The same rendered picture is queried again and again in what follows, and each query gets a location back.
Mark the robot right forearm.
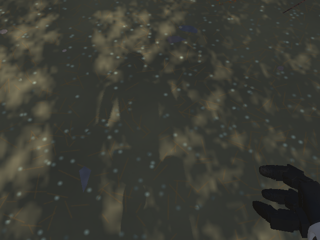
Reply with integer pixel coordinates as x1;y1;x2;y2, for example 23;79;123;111
307;222;320;240

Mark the right robot hand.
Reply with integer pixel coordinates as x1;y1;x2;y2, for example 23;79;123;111
252;164;320;238

